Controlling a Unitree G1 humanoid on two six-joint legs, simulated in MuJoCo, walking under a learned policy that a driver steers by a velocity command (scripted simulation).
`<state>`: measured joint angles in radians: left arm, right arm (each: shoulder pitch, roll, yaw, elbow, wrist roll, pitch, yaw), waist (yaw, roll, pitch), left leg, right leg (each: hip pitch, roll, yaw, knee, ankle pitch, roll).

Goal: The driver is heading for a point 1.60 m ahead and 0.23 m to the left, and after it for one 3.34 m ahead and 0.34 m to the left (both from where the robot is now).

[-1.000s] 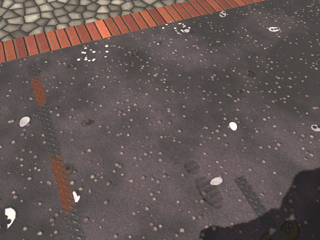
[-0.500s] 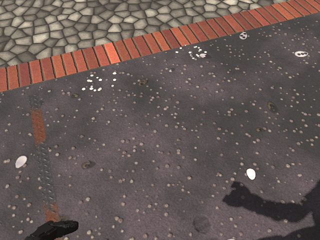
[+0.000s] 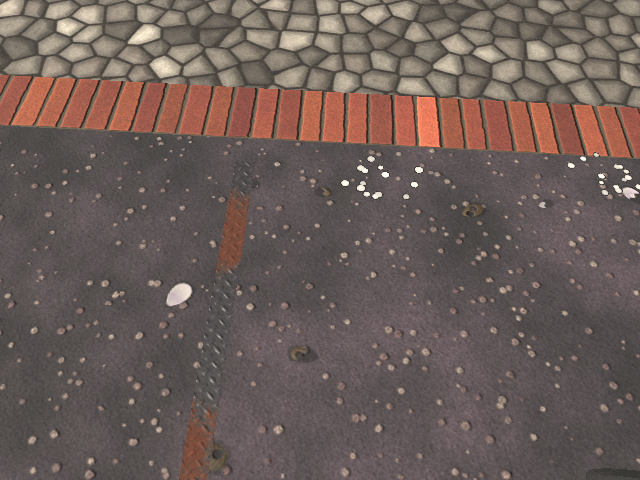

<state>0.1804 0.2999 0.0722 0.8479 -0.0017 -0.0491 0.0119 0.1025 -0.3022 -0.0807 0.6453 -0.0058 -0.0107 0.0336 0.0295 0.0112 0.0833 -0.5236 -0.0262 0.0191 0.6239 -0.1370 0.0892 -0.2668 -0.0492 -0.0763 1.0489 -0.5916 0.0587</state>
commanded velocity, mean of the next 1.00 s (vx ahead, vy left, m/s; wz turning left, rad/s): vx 0.04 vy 0.00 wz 0.32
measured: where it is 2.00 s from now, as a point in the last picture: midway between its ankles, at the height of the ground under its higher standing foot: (295, 465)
